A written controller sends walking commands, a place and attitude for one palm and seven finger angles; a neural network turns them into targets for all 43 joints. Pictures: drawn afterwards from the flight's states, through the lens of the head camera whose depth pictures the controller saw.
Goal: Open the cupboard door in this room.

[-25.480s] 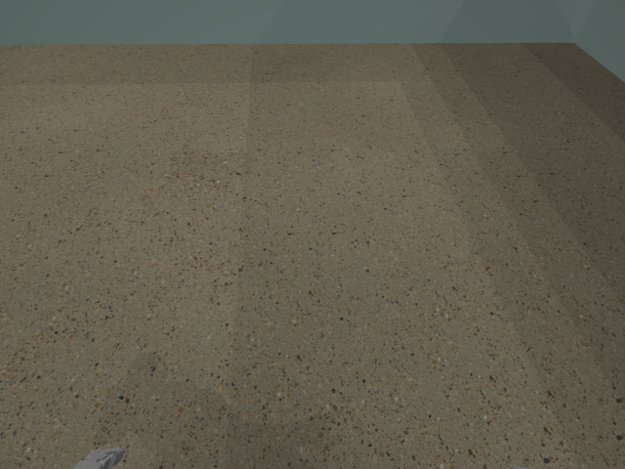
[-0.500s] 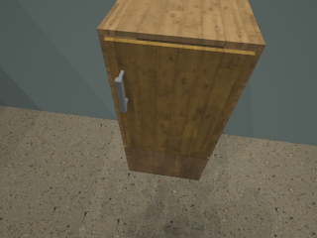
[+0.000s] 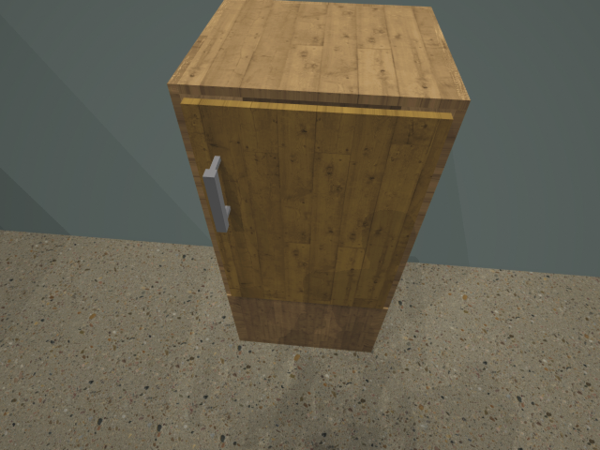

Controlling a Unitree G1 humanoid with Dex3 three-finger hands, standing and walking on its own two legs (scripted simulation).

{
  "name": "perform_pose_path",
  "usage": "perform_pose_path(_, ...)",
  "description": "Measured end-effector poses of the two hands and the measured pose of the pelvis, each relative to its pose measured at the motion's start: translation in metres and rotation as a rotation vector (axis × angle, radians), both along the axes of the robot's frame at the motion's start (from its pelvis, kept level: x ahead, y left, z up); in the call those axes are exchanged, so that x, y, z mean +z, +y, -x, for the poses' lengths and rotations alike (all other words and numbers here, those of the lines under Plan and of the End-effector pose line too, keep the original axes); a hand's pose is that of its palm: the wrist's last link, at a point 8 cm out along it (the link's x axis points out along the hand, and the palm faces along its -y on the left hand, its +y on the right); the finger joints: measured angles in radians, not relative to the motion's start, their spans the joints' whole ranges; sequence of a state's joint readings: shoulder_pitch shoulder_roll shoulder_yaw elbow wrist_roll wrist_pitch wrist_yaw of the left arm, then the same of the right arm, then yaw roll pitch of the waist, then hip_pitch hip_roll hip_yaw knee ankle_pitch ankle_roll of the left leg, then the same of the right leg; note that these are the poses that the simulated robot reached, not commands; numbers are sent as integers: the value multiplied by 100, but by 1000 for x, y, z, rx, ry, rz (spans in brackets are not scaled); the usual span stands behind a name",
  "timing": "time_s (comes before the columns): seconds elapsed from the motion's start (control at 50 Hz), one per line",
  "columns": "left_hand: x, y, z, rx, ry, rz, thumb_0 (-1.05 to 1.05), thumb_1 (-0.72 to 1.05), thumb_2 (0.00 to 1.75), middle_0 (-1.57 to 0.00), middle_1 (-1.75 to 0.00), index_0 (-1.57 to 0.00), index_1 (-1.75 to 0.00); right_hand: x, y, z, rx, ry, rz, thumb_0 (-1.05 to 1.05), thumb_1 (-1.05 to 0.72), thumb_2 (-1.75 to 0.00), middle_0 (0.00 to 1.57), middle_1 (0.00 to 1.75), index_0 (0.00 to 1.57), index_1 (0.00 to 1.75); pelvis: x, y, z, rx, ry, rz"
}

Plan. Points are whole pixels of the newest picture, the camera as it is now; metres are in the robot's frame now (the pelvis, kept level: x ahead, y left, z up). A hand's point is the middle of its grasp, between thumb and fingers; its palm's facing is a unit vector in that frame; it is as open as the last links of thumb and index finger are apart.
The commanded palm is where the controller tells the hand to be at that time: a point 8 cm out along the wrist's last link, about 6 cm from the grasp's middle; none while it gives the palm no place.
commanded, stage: come to a stop and stand still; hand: left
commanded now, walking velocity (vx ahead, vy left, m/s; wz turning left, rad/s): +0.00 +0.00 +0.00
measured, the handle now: (219, 195) +0.54 +0.18 +0.00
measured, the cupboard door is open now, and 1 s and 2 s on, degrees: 0 0 0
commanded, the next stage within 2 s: look again from close up in 0.70 s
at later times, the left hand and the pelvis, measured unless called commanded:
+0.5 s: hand out of the picture +0.04 +0.20 -0.17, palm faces +0.00 -0.97 -0.22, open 7.4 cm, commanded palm none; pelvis +0.01 +0.02 +0.00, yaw +0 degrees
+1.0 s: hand out of the picture +0.05 +0.21 -0.17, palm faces +0.00 -0.97 -0.24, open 7.4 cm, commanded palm none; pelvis +0.02 +0.01 +0.00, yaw +0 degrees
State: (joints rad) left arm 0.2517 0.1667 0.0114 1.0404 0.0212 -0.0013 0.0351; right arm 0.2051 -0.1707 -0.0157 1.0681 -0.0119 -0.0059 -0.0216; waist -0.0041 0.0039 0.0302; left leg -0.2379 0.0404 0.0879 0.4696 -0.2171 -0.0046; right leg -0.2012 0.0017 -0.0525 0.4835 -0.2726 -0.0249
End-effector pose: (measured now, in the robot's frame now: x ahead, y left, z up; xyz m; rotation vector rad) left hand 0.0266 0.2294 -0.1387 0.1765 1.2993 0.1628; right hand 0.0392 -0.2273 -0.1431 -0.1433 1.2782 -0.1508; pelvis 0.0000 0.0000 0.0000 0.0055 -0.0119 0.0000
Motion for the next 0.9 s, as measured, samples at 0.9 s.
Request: perform_pose_path(0.9,-1,29,-17,-15,24,-8,1,91,90,-20,-30,-20,-30,11,-1,-31,52,-10,49,0,-91,-90,20,30,20,30,3,14,-20,1,-1,0)
